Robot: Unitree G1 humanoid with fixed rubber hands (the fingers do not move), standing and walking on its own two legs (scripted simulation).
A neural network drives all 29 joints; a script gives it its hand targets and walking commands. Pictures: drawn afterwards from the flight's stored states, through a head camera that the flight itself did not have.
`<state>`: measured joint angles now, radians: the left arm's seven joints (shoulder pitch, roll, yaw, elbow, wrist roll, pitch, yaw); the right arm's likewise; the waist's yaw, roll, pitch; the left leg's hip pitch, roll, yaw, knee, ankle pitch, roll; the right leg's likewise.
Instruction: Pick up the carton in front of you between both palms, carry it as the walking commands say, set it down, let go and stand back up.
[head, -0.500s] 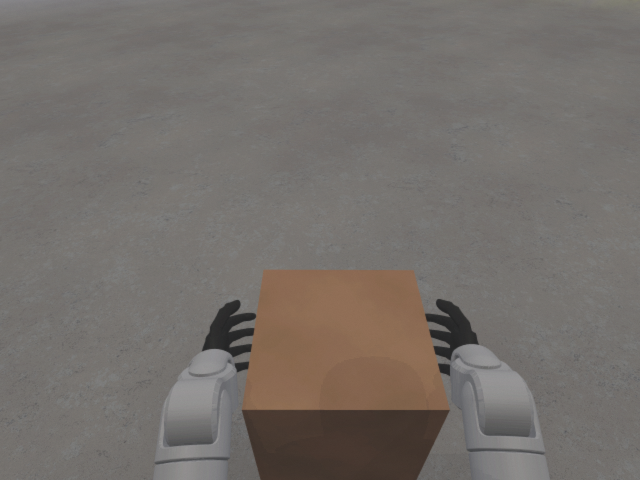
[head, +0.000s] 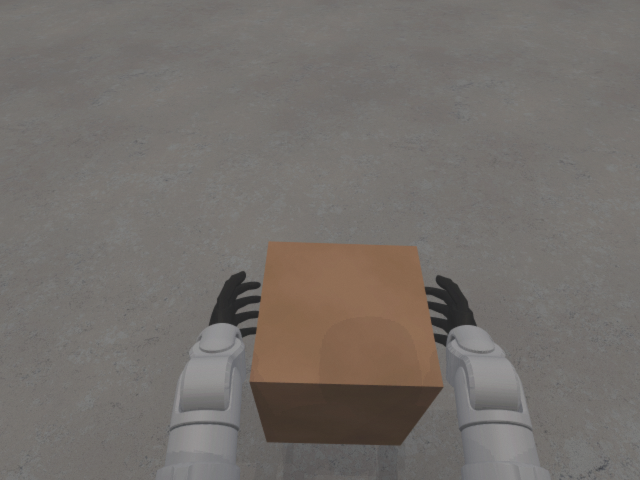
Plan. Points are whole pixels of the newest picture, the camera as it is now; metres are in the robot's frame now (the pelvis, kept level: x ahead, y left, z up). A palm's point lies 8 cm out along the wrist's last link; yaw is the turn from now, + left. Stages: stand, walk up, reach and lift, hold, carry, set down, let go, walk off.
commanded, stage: carry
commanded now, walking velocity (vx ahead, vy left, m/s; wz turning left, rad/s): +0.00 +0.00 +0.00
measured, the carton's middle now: (338, 349) +0.32 +0.00 -0.05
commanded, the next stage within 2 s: hold in 0.78 s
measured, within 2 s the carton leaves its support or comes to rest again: neither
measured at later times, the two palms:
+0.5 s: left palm (210, 347) +0.27 +0.16 +0.04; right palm (448, 350) +0.27 -0.13 +0.03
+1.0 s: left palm (194, 356) +0.26 +0.18 +0.05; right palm (442, 349) +0.26 -0.12 +0.05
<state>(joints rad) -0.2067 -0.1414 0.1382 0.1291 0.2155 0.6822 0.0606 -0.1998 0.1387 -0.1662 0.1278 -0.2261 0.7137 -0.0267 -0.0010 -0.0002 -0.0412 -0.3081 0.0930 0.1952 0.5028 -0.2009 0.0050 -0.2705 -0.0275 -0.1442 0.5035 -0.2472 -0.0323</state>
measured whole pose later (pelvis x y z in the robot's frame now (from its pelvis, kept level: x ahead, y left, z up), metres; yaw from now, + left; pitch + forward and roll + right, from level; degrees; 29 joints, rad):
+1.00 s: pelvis -0.02 +0.02 +0.01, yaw +4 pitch -7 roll +0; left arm -0.23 -0.15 0.17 0.21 0.26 0.73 0.04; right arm -0.21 0.14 -0.20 0.22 -0.27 0.72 0.03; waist -0.02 -0.03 0.02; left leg -0.16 0.03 0.13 0.41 -0.13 0.04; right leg -0.11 -0.02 -0.08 0.42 -0.20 -0.01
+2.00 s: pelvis -0.05 +0.01 -0.16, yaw +3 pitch +34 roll -2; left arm -0.77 -0.11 0.46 0.68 0.29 0.25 0.06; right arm -0.74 0.10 -0.49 0.70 -0.29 0.24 -0.04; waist -0.02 0.01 -0.21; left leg -1.53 -0.04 -0.02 1.36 -0.42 0.03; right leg -1.47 0.06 -0.03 1.38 -0.50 -0.02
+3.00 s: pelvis -0.08 -0.01 -0.38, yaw +3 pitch +42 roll +1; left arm -1.31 0.20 0.29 0.81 0.01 0.26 0.13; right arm -1.31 -0.20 -0.19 0.81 0.00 0.23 -0.15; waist 0.06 0.02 0.24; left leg -2.30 -0.04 0.02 2.06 -0.49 0.00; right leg -2.25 0.07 -0.05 2.13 -0.60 -0.04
